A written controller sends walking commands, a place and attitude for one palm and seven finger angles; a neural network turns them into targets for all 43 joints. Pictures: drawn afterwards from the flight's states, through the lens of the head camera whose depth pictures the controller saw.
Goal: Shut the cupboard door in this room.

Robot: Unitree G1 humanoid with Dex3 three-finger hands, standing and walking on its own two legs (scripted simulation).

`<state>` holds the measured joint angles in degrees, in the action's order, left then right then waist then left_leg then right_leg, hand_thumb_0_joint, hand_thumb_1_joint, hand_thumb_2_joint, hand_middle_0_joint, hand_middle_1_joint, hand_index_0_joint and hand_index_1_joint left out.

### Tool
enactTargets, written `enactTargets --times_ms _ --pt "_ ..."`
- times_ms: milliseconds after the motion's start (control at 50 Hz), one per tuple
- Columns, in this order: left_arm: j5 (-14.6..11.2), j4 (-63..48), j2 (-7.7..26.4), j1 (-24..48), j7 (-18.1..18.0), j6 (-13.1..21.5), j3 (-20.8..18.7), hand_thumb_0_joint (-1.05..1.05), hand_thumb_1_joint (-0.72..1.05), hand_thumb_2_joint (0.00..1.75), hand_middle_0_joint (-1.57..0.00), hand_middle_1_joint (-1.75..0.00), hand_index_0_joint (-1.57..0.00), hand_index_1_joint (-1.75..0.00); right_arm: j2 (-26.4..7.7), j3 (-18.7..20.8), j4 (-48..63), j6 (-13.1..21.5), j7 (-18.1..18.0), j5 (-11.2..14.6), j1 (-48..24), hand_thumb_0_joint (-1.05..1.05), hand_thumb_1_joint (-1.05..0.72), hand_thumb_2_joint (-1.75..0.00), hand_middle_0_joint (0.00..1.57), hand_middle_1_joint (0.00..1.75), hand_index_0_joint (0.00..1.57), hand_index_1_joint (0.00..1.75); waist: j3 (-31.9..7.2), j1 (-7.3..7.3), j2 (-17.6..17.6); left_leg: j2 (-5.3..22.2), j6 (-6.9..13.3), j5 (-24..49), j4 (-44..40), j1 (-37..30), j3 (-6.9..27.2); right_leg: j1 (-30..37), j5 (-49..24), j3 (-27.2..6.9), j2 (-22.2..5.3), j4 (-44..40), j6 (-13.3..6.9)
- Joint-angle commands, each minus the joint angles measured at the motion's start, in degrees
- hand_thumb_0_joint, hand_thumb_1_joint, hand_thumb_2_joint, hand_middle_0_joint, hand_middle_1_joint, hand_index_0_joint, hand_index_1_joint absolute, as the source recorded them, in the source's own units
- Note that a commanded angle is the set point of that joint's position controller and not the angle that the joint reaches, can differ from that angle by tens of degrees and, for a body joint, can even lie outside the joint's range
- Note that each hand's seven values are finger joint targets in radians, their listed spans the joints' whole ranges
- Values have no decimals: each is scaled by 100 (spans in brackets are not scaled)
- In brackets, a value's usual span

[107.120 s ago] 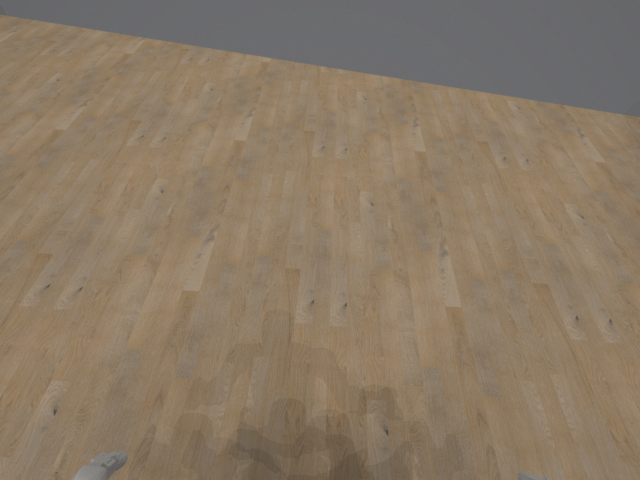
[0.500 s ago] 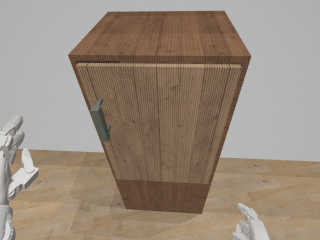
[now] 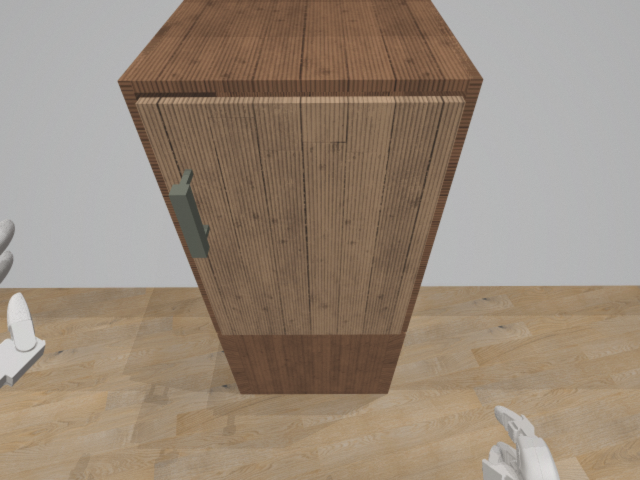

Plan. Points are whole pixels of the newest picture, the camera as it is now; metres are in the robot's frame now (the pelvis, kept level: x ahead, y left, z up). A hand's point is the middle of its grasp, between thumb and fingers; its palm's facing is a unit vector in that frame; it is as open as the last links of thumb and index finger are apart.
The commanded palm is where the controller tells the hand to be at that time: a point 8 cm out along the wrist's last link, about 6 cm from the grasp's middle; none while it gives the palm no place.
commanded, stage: step back with the hand held close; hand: left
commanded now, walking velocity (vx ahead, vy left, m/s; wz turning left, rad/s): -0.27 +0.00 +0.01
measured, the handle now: (194, 214) +0.47 +0.23 +0.07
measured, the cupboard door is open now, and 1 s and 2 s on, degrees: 0 0 0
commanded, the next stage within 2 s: stop stepping back and stand still in 0.58 s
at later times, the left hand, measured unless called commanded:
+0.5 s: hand out of the picture +0.04 +0.28 +0.18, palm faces +0.60 -0.68 -0.42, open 7.5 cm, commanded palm -0.02 +0.32 +0.18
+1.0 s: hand out of the picture -0.02 +0.27 +0.17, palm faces +0.47 -0.80 -0.39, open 7.5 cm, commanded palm -0.08 +0.30 +0.18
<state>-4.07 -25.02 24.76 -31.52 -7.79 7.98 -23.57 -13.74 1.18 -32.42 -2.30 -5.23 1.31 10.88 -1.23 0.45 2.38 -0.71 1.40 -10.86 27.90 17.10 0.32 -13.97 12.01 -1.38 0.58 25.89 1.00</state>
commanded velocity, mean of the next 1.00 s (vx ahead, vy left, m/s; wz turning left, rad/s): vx -0.13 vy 0.00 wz -0.06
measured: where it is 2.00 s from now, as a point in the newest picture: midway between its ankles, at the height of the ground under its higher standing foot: outside the picture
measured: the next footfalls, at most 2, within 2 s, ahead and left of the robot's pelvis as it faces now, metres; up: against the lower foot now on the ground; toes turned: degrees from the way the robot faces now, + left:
left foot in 0.62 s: -0.16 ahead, +0.12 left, +0.00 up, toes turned -1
right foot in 0.86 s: -0.19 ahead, -0.09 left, +0.00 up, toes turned -3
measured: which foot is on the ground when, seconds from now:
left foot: down 0.00-0.44, up 0.46-0.60, down 0.62-1.00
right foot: down 0.00-0.62, up 0.64-0.84, down 0.86-1.00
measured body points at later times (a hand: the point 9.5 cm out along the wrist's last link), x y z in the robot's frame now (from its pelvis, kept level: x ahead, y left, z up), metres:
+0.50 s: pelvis -0.11 +0.00 -0.02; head -0.12 +0.01 +0.43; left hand +0.00 +0.32 +0.20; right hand +0.08 -0.23 -0.10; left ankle -0.01 +0.11 -0.71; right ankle +0.02 -0.12 -0.74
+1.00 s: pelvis -0.22 +0.00 -0.01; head -0.24 +0.03 +0.44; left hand -0.05 +0.31 +0.19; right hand -0.09 -0.24 -0.09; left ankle -0.18 +0.12 -0.71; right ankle -0.20 -0.10 -0.74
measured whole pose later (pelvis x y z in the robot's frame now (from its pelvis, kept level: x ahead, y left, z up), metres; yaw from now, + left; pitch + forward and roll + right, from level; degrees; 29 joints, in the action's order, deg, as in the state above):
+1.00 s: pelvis -0.22 +0.00 -0.01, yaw +0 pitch -1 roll -1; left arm -2.2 -28.8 24.7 -29.0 -9.9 11.5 -24.3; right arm -11.4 -0.7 -38.0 4.3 -2.5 -0.2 15.7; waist -2.6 -1.0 -2.6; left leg 1.9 -0.1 -22.0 48.9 26.1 -1.1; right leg -16.0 15.7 0.5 2.2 32.1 -2.2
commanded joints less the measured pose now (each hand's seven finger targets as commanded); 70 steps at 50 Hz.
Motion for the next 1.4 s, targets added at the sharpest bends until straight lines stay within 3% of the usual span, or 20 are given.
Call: enactTargets --times_ms 0,140,340,380,420,460,520,560,600,680,780,800,860,920,1000,1020,1060,1080,1240,1380 --pt "29 -1134 953 198 -157 412 -642 0 90 90 -20 -30 -20 -30 -689 194 937 375 -74 -10 -568 0 -90 -90 20 30 20 30 -608 -6 114 534 101 433 -578 146 366 304 -626 -156 -306 -302 -49" --pt "248 -1268 929 416 -252 710 -732 0 90 90 -20 -30 -20 -30 -772 189 936 611 -71 -61 -451 0 -90 -90 20 30 20 30 -131 -53 518 775 364 -2475 -1258 1870 905 782 960 -146 -40 28 -20" --pt "392 -1491 892 459 -208 885 -938 0 90 90 -20 -30 -20 -30 -778 265 842 922 -28 -120 -327 0 -90 -90 20 30 20 30 -148 -39 859 1013 500 -3682 -1021 3157 889 1314 956 -416 180 1055 -127" --pt "342 -1588 931 546 -220 908 -902 0 90 90 -20 -30 -20 -30 -635 262 813 920 10 -136 -277 0 -90 -90 20 30 20 30 -7 -85 213 625 278 -2996 -61 2346 542 68 1508 -1154 -244 130 -401" --pt "257 -1615 1085 520 -315 903 -883 0 90 90 -20 -30 -20 -30 -493 284 574 870 113 -139 -166 0 -90 -90 20 30 20 30 -120 -131 -1004 82 -192 -1579 2379 350 59 -2276 2420 -2697 -1552 -1395 -1046" --pt "224 -1497 1127 602 -407 764 -885 0 90 90 -20 -30 -20 -30 -441 291 446 754 196 -206 -264 0 -90 -90 20 30 20 30 -271 -140 -1331 133 -235 -1625 3684 -53 194 -2750 2230 -2848 -1963 -1806 -1306" --pt "246 -1380 1006 1115 -353 704 -697 0 90 90 -20 -30 -20 -30 -373 175 547 683 130 -177 -190 0 -90 -90 20 30 20 30 39 -197 -1465 332 -120 -1524 1859 -358 151 -2702 1775 -1470 -1169 -1194 -640" --pt "214 -1415 1078 1474 -334 833 -632 0 90 90 -20 -30 -20 -30 -572 186 437 753 -8 -124 -288 0 -90 -90 20 30 20 30 302 -266 -63 367 -64 -1287 -188 -243 76 -2374 1358 -951 -537 -68 -256" --pt "262 -1647 855 1636 -399 970 -692 0 90 90 -20 -30 -20 -30 -680 234 460 974 -78 -232 -200 0 -90 -90 20 30 20 30 5 -223 1891 2273 770 -1606 -1563 1549 1900 -1077 1117 -154 391 3079 119" --pt "58 -1817 851 679 -263 831 -880 0 90 90 -20 -30 -20 -30 -550 447 430 1216 175 -207 -64 0 -90 -90 20 30 20 30 -1047 -82 662 2136 919 1290 -364 58 917 -1483 1452 -329 170 3819 102" --pt "160 -2040 716 515 -238 683 -605 0 90 90 -20 -30 -20 -30 -494 146 599 1302 314 -46 -233 0 -90 -90 20 30 20 30 -408 -115 1066 1310 141 -2407 -580 1066 216 269 816 506 244 694 64" --pt "210 -1843 839 579 -259 634 -658 0 90 90 -20 -30 -20 -30 -485 110 574 1253 297 -74 -251 0 -90 -90 20 30 20 30 -268 -125 762 1073 12 -2710 -322 1285 -13 403 1096 296 97 256 -106" --pt "181 -1386 1450 895 -342 626 -1125 0 90 90 -20 -30 -20 -30 -491 79 534 1072 239 -206 -389 0 -90 -90 20 30 20 30 155 -81 -913 311 -222 -1447 2527 1285 -90 -765 2420 -2516 -1796 -1754 -1249" --pt "143 -1262 1168 575 -389 659 -1025 0 90 90 -20 -30 -20 -30 -459 125 425 1040 167 -134 -210 0 -90 -90 20 30 20 30 -257 -99 -898 432 -146 -1189 2599 1457 236 35 1654 -2018 -1699 -1161 -1248" --pt "173 -1229 964 327 -375 670 -807 0 90 90 -20 -30 -20 -30 -438 47 397 972 42 -167 -148 0 -90 -90 20 30 20 30 -50 -227 -171 211 -22 -1150 300 -327 -243 -1172 2656 -641 -859 -586 -733" --pt "154 -1354 877 447 -364 697 -698 0 90 90 -20 -30 -20 -30 -545 82 423 1041 9 -169 -114 0 -90 -90 20 30 20 30 74 -254 241 339 89 -1622 -344 -301 118 -1179 2589 -513 -599 -111 -607" --pt "182 -1704 876 760 -384 795 -645 0 90 90 -20 -30 -20 -30 -743 149 525 1182 -35 -154 -70 0 -90 -90 20 30 20 30 189 -245 1535 1674 673 -2941 -1742 -214 2546 -1394 1585 282 197 1841 -142" --pt "213 -1579 1074 877 -382 817 -835 0 90 90 -20 -30 -20 -30 -658 149 471 1244 -41 -185 -122 0 -90 -90 20 30 20 30 157 -192 1070 1878 843 -3109 -1960 127 2758 -1235 1466 172 174 2385 -82" --pt "294 -1457 890 180 -305 616 -670 0 90 90 -20 -30 -20 -30 -573 85 370 1230 79 -202 -121 0 -90 -90 20 30 20 30 -14 -189 768 922 174 -2172 -1163 923 672 843 679 414 102 -67 -191" --pt "165 -1268 1015 347 -324 618 -800 0 90 90 -20 -30 -20 -30 -396 109 340 1032 177 -156 -143 0 -90 -90 20 30 20 30 -110 -119 -842 273 -152 -820 1468 842 85 218 1192 -1947 -1577 -1281 -1101"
